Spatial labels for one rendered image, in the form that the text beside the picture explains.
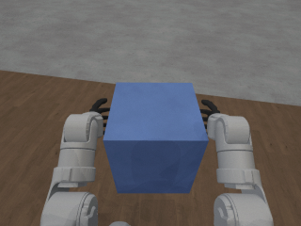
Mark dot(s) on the left robot forearm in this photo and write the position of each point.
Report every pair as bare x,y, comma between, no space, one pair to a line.
75,166

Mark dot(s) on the carton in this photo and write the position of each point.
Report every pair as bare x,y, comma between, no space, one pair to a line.
154,138

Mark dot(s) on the left robot hand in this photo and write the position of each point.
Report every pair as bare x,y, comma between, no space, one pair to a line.
95,108

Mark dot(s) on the right robot forearm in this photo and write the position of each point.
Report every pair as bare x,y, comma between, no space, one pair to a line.
236,165

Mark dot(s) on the right robot hand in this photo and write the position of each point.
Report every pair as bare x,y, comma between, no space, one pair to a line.
208,112

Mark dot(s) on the right robot upper arm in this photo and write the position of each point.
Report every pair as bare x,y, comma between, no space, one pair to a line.
241,209

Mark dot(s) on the left robot upper arm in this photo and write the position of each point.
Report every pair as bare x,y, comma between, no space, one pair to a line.
71,208

